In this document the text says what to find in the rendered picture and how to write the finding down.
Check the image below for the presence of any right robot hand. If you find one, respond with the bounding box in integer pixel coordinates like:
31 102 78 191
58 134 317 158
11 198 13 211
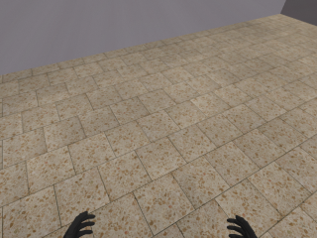
227 215 258 238

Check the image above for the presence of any left robot hand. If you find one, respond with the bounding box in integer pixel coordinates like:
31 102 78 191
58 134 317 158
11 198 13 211
62 210 95 238

